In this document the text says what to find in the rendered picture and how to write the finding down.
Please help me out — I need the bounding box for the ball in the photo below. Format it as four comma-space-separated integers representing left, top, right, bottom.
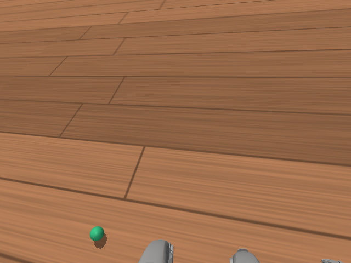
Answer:
90, 226, 104, 241

